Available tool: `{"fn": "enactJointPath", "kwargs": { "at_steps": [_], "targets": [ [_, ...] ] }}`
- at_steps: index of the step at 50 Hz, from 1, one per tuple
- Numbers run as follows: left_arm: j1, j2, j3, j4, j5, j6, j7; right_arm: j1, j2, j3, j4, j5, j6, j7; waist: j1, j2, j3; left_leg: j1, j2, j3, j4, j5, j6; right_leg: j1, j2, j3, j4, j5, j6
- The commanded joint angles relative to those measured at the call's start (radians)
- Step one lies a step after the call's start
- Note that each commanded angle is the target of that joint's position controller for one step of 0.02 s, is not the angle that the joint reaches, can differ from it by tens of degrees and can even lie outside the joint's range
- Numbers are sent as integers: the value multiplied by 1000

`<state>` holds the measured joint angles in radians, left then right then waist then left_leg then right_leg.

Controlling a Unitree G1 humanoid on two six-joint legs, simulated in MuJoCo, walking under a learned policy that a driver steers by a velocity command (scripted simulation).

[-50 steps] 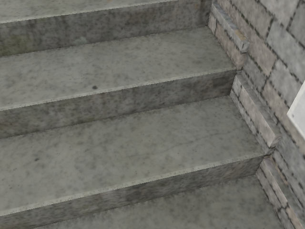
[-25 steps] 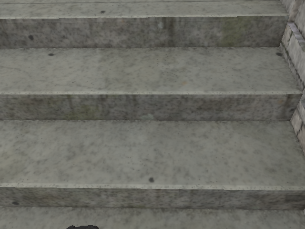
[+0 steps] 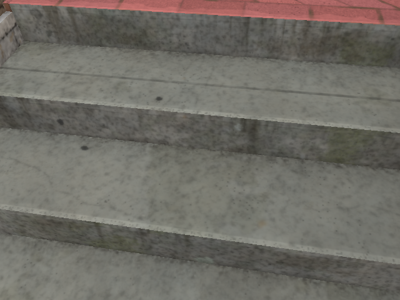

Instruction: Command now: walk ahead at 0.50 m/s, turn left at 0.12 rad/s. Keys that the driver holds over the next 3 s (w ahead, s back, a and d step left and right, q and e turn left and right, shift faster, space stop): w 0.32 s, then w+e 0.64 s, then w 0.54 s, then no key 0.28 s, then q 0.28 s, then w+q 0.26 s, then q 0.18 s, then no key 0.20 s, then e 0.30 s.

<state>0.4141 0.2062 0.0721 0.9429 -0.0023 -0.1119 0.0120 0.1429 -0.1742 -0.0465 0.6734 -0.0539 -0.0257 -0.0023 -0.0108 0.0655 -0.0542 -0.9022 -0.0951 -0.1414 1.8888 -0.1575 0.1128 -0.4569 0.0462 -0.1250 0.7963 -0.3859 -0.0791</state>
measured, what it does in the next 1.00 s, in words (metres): climbs, turning right: left foot 0.15 m higher, then right foot 0.15 m higher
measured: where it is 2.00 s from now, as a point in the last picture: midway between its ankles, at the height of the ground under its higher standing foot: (264, 25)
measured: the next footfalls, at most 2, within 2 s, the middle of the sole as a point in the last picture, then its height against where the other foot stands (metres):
left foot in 0.32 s outside the picture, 0.15 m higher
right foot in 0.86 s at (241, 197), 0.15 m higher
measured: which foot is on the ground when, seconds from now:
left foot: up 0.00-0.30, down 0.32-0.88, up 0.90-1.00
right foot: down 0.00-0.34, up 0.36-0.84, down 0.86-1.00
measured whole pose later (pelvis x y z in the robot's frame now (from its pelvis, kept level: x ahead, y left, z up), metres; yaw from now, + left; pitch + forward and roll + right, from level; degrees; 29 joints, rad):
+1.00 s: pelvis +0.62 -0.02 +0.27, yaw -18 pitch +3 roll -1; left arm 0.23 0.23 0.08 0.79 0.02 -0.02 0.01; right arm 0.23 -0.18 -0.05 0.69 -0.05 -0.12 0.00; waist -0.01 0.00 -0.04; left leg -0.62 0.04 -0.07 1.79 -0.11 0.04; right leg -0.63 0.16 -0.09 0.97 -0.39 -0.16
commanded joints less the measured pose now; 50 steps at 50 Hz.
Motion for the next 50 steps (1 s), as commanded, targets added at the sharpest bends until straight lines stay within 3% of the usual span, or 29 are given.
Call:
{"fn": "enactJointPath", "kwargs": {
  "at_steps": [1, 3, 6, 8, 10, 12, 14, 15, 16, 17, 18, 19, 20, 22, 24, 27, 32, 35, 37, 38, 40, 42, 43, 44, 45, 46, 47, 48, 50],
  "targets": [
    [-42, -9, -24, -33, -12, -30, -5, 69, 37, 35, -59, 12, 28, 5, -90, -73, 109, -222, 61, -3, -48, 21, -26, 19, -204, 346, -450, -33, -105],
    [2, -24, -41, -40, -5, -29, 5, 1, 55, 33, -69, 19, 25, 4, -46, -146, 103, -271, 64, 105, 72, 40, -45, 47, -224, 334, -483, 161, -139],
    [121, 71, -4, -17, -8, -61, 10, -212, 84, 41, -178, 5, 37, -27, -10, -155, 180, -569, 143, 118, 227, -187, -11, 227, -268, 401, -561, -31, -172],
    [195, 59, -1, 7, 11, -39, 33, -401, 108, 70, -273, 9, 11, -12, 36, -88, 212, -615, 203, 152, 19, -244, 0, 293, -243, 385, -648, -137, -112],
    [217, 51, -3, 0, 22, -20, 58, -362, 85, 66, -262, 10, 4, 14, 50, -91, 183, -519, 238, 204, -196, -165, -15, 375, -244, 332, -758, 40, -145],
    [215, 28, -4, -10, -2, 4, 67, -329, 117, 72, -239, 29, 12, 36, 73, -83, 126, -202, 223, 287, -474, -186, 14, 380, -243, 207, -832, 466, -148],
    [191, 116, 0, -21, 3, 5, 53, -175, 128, 58, -188, 54, 3, 25, -3, -152, -47, 310, 50, 425, -618, -281, 71, 339, -272, 97, -624, 1599, -133],
    [175, 164, 10, -27, 0, -10, 40, -32, 85, 32, -146, 67, 0, 19, -74, -213, -132, 418, 8, 387, -704, -249, 89, 435, -300, 107, -427, 1854, -107],
    [126, 210, 17, -35, -15, -20, 23, 111, 19, 13, -107, 46, -4, 18, -144, -267, -223, 568, -19, 335, -888, -202, 93, 471, -289, 88, -238, 1810, -76],
    [121, 179, 18, -56, -35, -46, -10, 193, -62, -19, -66, 31, -15, 9, -172, -285, -301, 756, 78, 93, -963, -278, 120, 283, -215, 116, 23, 1530, -51],
    [134, 84, 9, -129, -55, -67, -39, 263, -211, -63, -36, -2, -27, 4, -155, 110, -363, 934, 418, -556, -1322, -204, 253, -67, -2, 156, 544, 580, 11],
    [132, 106, 34, -130, -3, -76, -41, 188, -210, -70, -25, 8, -4, 5, -97, 111, -472, 902, 455, -840, -1581, -177, 208, -75, 59, 334, 941, 274, 13],
    [88, 26, 24, -195, 5, -55, -29, 65, -162, -59, -5, 23, -24, 14, 6, 1, -327, 758, 461, -631, -1543, -332, 191, -148, -7, 323, 992, 294, 24],
    [-95, -39, -2, -280, 40, -40, -15, 87, -18, -25, 115, 37, -46, 8, -6, -78, -38, 591, 398, -383, -1478, -413, 136, -382, -57, 248, 1142, 262, -24],
    [-81, -102, -30, -278, 24, 5, -17, 152, 49, -6, 218, 13, -62, 8, 38, -45, 41, 541, 346, -163, -1491, -238, 65, -515, -37, 274, 1288, 254, -70],
    [-113, -127, -46, -292, 10, 44, -11, 208, 26, -5, 263, 20, -110, 19, 81, -79, 96, 506, 331, 56, -1553, -71, 0, -614, -27, 288, 1178, 194, -67],
    [-373, -126, -55, -387, 33, 88, 27, 293, -63, -7, 308, 20, -154, 34, 58, -20, 130, 649, 363, 173, -1674, 37, 22, -891, 8, 190, 1409, 77, -63],
    [-519, -121, -77, -464, 39, 88, 27, 357, -56, -3, 335, 22, -133, 10, 49, -62, 142, 703, 304, 259, -1725, -52, -22, -894, -42, 139, 1122, 89, -58],
    [-517, -64, -69, -486, 37, 109, 14, 354, -134, -22, 317, 28, -134, -30, 50, -6, 87, 763, 332, 290, -1861, 123, 19, -770, -85, 39, 922, 45, -50],
    [-521, -60, -68, -474, 40, 120, 2, 378, -127, -20, 329, 40, -124, -39, 26, -8, 86, 831, 305, 326, -1872, 223, 32, -709, -101, -1, 809, -7, -57],
    [-434, -83, -84, -419, -7, 121, -4, 300, -140, -12, 275, 74, -120, -61, 72, 25, -13, 771, 318, 417, -1733, 1275, 47, -262, -8, -156, 523, 6, -107],
    [-131, -10, -47, -340, 3, 117, 5, 256, -272, -50, 222, 81, -126, -54, 167, 141, -225, 957, 393, 383, -1325, 1731, 41, -29, 86, -120, 341, -68, -129],
    [-56, 49, -23, -322, 13, 98, -6, 255, -290, -60, 195, 88, -123, -32, 196, 147, -287, 930, 377, 368, -1074, 1527, 23, 119, 115, 23, 127, -55, -147],
    [-117, 186, 26, -325, 20, 90, -3, 267, -192, -41, 107, 66, -130, 3, 131, -81, -308, 608, 224, 344, -673, 798, -47, 264, -46, 499, -116, -260, -262],
    [-165, 236, 61, -321, 23, 115, 7, 209, -145, -44, 52, 35, -127, 40, 110, -241, -314, 324, 23, 175, -253, -19, -91, 304, -189, 1059, -442, -467, -345],
    [-255, 217, 58, -342, 17, 115, 3, 197, -80, -38, -10, 6, -125, 41, 44, -139, -285, 198, 75, 12, -21, 22, -88, 269, -227, 1104, -513, -549, -305],
    [-252, 164, 46, -302, 10, 93, 0, 150, -40, -25, -50, -3, -121, 29, 18, -53, -159, 140, 91, 33, 15, 62, -88, 150, -214, 995, -497, -425, -268],
    [-208, 124, 37, -241, 22, 76, 3, 103, -9, -7, -88, -9, -123, 16, 16, -29, -43, 30, 101, 55, 97, 38, -72, 85, -189, 874, -458, -254, -239],
    [-133, 47, 14, -132, 33, 44, -7, 99, 43, 28, -94, -5, -96, -6, -20, -5, 36, -94, 118, 71, 184, 7, -49, 46, -141, 610, -374, -1, -184]
  ]
}}
Over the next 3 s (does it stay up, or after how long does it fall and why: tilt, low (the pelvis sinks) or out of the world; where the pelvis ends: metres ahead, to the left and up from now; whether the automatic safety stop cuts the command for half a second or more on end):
stays up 1.36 -0.22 0.63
